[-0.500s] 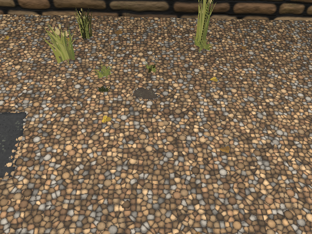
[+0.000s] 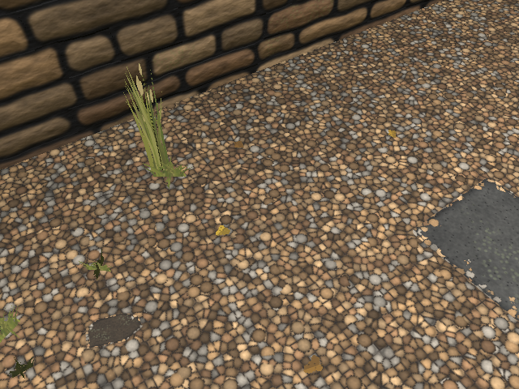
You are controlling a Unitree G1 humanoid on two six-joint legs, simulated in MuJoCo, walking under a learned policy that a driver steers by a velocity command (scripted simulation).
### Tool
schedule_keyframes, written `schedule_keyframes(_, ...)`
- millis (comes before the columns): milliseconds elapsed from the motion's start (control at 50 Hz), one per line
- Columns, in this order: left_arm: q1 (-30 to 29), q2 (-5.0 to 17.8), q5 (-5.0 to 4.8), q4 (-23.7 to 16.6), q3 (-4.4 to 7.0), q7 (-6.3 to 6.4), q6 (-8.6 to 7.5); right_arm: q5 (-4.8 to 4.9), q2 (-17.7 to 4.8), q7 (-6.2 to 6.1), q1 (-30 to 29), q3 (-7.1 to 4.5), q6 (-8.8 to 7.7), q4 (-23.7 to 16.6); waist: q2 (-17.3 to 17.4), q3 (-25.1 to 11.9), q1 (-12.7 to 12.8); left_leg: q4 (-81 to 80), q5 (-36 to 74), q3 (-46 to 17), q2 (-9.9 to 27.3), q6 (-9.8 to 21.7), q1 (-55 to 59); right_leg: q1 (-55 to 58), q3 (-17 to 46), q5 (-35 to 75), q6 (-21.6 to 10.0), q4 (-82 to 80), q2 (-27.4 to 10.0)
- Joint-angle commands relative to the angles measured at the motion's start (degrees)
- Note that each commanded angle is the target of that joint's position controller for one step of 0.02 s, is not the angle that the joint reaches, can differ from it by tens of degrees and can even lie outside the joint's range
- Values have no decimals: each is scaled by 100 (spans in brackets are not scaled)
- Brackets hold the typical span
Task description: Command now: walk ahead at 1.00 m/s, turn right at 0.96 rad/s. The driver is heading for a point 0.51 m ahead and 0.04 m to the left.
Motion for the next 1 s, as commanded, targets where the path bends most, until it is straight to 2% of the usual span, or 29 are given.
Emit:
schedule_keyframes(20, -465, -128, -39, -746, -60, -95, 42, 82, -205, 39, 88, -67, -76, 6, 806, 252, 20, -1487, 479, -1396, 1521, 876, 957, -1719, 459, 198, -41, -144, -747)
schedule_keyframes(80, -714, -106, 37, -875, -99, -162, 29, 23, -481, 10, -170, -131, -96, 120, 600, 550, 183, -1837, 1232, -471, 1463, 878, 593, -1792, 367, 1036, 76, -810, -757)
schedule_keyframes(140, -1331, -113, 79, -961, -131, -248, -58, -26, -670, -13, 181, -137, -133, 338, 169, 768, -76, -2161, 1711, 275, 1265, 735, 649, -1441, -13, 2029, -31, -2061, -523)
schedule_keyframes(180, -1846, -316, 60, -1125, -233, -348, -198, 61, -832, 23, 685, -137, -118, 593, 68, 1060, -206, -2401, 2548, 366, 1417, 821, 724, -968, -218, 2103, -238, -3139, -267)
schedule_keyframes(220, -2219, -99, 65, -1272, -140, -402, -302, 145, -1102, 28, 932, -143, -26, 803, 312, 938, -98, -2148, 4733, 493, 1508, 921, 1243, -350, -691, 1704, -411, -3839, 235)
schedule_keyframes(260, -1605, 309, 101, -1245, 70, -356, -279, 163, -1372, -19, 1009, -136, 67, 998, 935, 259, 556, -954, 7350, 387, 1753, 995, 1771, 750, -787, 1097, -636, -4039, 520)
schedule_keyframes(280, -513, 611, 102, -991, 236, -262, -223, 147, -1465, -36, 873, -119, 117, 1075, 1177, -376, 1213, 199, 7844, 308, 1729, 969, 1529, 2101, -638, 1131, -782, -4200, 522)
schedule_keyframes(300, 896, 843, 113, -612, 382, -132, -151, 153, -1405, -53, 521, -70, 108, 1015, 1139, -882, 2012, 1857, 6840, 309, 1420, 799, 219, 4126, -173, 1467, -889, -4517, 123)
schedule_keyframes(320, 1219, 1423, 302, -403, 426, -50, -195, 46, -176, 44, 1456, 229, 27, 791, -707, -2058, 1078, 4506, -271, -38, 338, 585, -2083, 6683, 2374, 375, -1320, -4285, -1677)
schedule_keyframes(340, 1539, 985, 381, -418, 337, -59, -269, 316, -551, 55, 1328, 198, -171, 840, -739, -3311, 1325, 5514, -1284, -1161, -73, 616, -2338, 6638, 4426, -414, -1692, -5458, -2202)
schedule_keyframes(360, 1171, 672, 417, -295, 229, -81, -330, 516, -889, 7, 290, 35, -216, 538, -375, -1964, 1315, 5662, -1082, -1085, 93, 522, -2812, 5645, 3599, 745, -1457, -5826, -1927)
schedule_keyframes(380, 688, 577, 382, -209, 188, -101, -374, 477, -691, -21, -28, 88, -227, 342, -72, -993, 942, 5339, -882, -929, 308, 427, -2867, 4553, 2671, 2294, -1413, -5873, -1793)
schedule_keyframes(400, 251, 362, 387, -163, 136, -124, -422, 322, -554, -44, -116, 91, -166, 409, 289, -483, 613, 5019, -773, -791, 502, 319, -2678, 3614, 1902, 3401, -1302, -5863, -1562)
schedule_keyframes(440, -148, -29, 423, -113, 50, -155, -497, 246, -368, -4, 331, 68, 79, 572, 132, -357, 96, 4575, -659, -747, 714, 212, -1887, 2496, 1073, 4031, -1246, -6215, -1360)
schedule_keyframes(500, -475, 111, 265, 123, 73, -117, -603, 132, -30, 8, 213, 151, 254, 523, 34, 37, -167, 3376, -435, -608, 738, 2, -1730, 1674, 398, 4695, -1205, -6695, -1307)
schedule_keyframes(540, -625, 288, 257, 213, 117, -5, -579, 33, 78, 108, -191, 236, 183, 393, -55, 38, -147, 1957, 763, -313, 652, -2, -1358, 1395, -324, 4556, -1000, -6706, -816)
schedule_keyframes(560, -486, 312, 244, 266, 128, 44, -558, 11, 31, 182, -447, 240, 128, 380, -85, -85, 27, 1344, 1645, -168, 485, 9, -1136, 1482, -498, 4239, -911, -6680, -617)
schedule_keyframes(600, -180, 484, 171, 425, 166, 93, -527, 8, -142, 308, -813, 200, 82, 295, -103, -252, 188, 627, 2657, -260, 331, 78, -828, 1826, -370, 3567, -772, -6642, -724)
schedule_keyframes(660, -145, 607, 163, 634, 212, 129, -400, -15, -502, 345, -766, 69, 83, 336, -103, -259, 6, 239, 2602, -427, 293, 279, -698, 2392, -198, 3101, -498, -6144, -979)
schedule_keyframes(700, -145, 525, 181, 722, 189, 147, -268, -89, -734, 304, -60, -82, 85, 642, 77, -472, -358, 121, 2573, -235, 62, 378, 139, 2378, -333, 3218, -204, -4962, -681)
schedule_keyframes(720, 180, 417, 280, 723, 150, 155, -214, -112, -1119, 250, 67, -179, 77, 637, 801, -712, -313, 129, 5168, -583, 487, 453, 688, 2161, -615, 2240, 128, -3770, -178)
schedule_keyframes(740, 1298, -148, 351, 851, -31, 102, -173, -255, -1266, 201, -157, -115, 107, 507, 2232, -1438, 280, 368, 7221, -2214, 1832, 1490, 2135, 858, -395, -1820, 515, -1647, 467)
schedule_keyframes(760, 1814, -153, 178, 1120, -91, 62, -103, -192, -757, 268, -212, 43, 119, 454, 1969, -2316, 299, 46, 6298, -3146, 2126, 1955, 2261, 775, 552, -2266, 566, -982, 456)
schedule_keyframes(780, 1359, 279, 92, 1109, 1, 57, 2, -45, -578, 344, -517, 67, 142, 373, 1224, -1999, 204, -213, 4821, -2949, 1969, 1893, 1746, 654, 662, -2114, 556, -796, 247)
schedule_keyframes(800, 671, 406, 99, 986, 58, 129, 120, 28, -491, 369, -813, 90, 186, 372, 667, -1435, 160, -447, 3463, -2660, 1750, 1688, 1120, 436, 479, -1805, 560, -972, 93)
schedule_keyframes(840, 212, 352, 207, 880, 83, 249, 334, -52, -424, 322, -1196, 122, 238, 396, 744, -925, 281, -819, 2010, -2392, 1538, 1476, 40, 708, 481, -1228, 567, -1620, -171)
schedule_keyframes(900, 248, 106, 227, 1021, 33, 334, 401, -154, -430, 196, -1327, 89, 313, 492, 1030, -875, 358, -1105, 1455, -1837, 1209, 1324, -438, 1403, 247, -1058, 564, -2923, -94)
schedule_keyframes(940, 198, 50, 230, 1127, 14, 332, 399, -105, -445, 112, -1303, 74, 354, 574, 995, -1002, 312, -1190, 979, -1709, 1189, 1331, -481, 1773, 179, -548, 523, -3577, -81)
schedule_keyframes(1000, 255, -43, 298, 1323, 1, 260, 388, 5, -441, 28, -1471, 67, 455, 639, 893, -778, 447, -1364, -877, -1479, 964, 1070, -1024, 2468, -62, 596, 333, -4674, 39)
